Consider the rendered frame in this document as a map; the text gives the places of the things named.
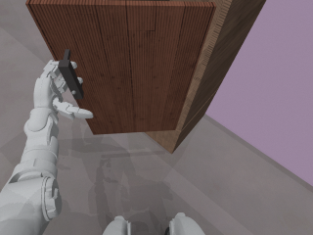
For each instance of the left robot shin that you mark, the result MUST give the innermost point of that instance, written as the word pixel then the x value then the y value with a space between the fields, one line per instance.
pixel 119 218

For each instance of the robot left forearm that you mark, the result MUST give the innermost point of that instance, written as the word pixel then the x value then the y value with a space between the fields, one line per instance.
pixel 40 154

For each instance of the left robot hand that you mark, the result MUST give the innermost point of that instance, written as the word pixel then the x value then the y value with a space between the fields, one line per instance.
pixel 46 91

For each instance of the handle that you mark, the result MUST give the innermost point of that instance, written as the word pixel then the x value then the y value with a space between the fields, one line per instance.
pixel 70 76

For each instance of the right robot thigh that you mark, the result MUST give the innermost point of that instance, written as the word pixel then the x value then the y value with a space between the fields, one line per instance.
pixel 183 225

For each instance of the robot left upper arm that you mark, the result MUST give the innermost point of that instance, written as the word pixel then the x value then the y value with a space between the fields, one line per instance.
pixel 27 207

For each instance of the cupboard door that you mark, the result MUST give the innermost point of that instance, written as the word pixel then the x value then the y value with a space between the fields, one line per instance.
pixel 137 59

